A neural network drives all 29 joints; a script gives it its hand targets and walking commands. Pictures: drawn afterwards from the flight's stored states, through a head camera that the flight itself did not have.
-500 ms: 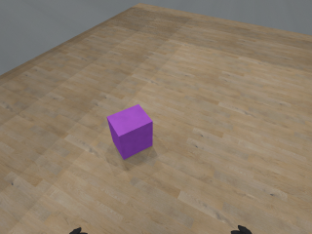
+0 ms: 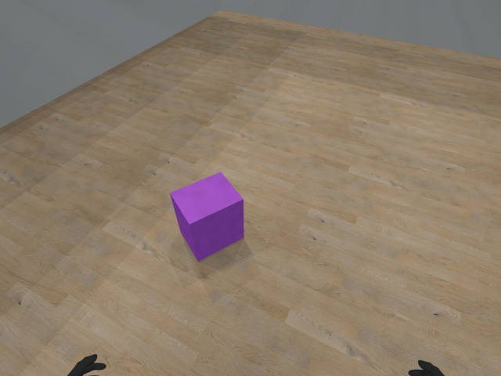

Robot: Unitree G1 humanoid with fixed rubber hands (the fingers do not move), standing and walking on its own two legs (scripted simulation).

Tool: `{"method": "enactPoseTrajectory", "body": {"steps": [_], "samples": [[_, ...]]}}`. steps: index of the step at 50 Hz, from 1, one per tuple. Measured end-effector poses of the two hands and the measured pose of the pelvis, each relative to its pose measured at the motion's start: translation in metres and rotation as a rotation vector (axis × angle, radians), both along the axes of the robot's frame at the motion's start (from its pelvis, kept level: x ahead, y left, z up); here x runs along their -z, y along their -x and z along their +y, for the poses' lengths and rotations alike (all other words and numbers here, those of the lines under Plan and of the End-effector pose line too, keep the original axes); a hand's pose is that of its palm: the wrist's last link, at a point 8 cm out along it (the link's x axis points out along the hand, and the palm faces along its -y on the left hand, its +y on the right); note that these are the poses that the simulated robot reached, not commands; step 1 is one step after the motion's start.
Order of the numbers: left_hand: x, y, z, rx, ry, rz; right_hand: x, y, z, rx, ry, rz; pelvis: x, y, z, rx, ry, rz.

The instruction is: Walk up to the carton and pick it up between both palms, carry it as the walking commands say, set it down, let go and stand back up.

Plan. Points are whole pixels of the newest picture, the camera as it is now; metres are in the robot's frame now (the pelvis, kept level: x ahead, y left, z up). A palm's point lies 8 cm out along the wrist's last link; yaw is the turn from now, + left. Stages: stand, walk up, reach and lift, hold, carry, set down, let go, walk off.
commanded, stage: stand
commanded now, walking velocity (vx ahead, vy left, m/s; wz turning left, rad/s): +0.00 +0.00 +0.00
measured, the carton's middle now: (209, 216) +0.93 +0.19 -0.63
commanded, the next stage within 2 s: walk up in 1.56 s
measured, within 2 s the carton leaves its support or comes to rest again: neither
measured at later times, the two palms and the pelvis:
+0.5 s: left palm out of the picture +0.10 +0.31 -0.09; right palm out of the picture +0.11 -0.31 -0.09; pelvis +0.00 +0.00 +0.01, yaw +0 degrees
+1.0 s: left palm out of the picture +0.10 +0.31 -0.09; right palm out of the picture +0.10 -0.31 -0.09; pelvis +0.00 +0.00 +0.01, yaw +0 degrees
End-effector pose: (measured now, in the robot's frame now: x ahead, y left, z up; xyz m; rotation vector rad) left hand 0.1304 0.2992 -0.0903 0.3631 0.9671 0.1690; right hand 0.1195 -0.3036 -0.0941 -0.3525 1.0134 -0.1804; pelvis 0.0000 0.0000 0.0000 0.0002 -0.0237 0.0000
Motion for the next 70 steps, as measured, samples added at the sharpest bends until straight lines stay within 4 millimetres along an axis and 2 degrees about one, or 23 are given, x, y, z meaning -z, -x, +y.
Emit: {"method": "enactPoseTrajectory", "body": {"steps": [31, 48, 70], "samples": [[0.006, 0.040, 0.013, -0.072, -0.010, 0.153, 0.000, 0.018, -0.005, 0.039, 0.013, 0.100, -0.010, 0.002, 0.003, 0.001, 0.000, -0.014], [0.004, 0.028, 0.014, -0.069, -0.017, 0.150, 0.001, 0.017, -0.007, 0.049, 0.015, 0.116, -0.011, -0.004, 0.003, 0.002, -0.001, -0.011], [0.005, 0.022, 0.013, -0.068, -0.012, 0.153, -0.002, 0.011, -0.009, 0.052, 0.026, 0.119, -0.011, -0.009, 0.003, 0.001, 0.001, -0.009]]}}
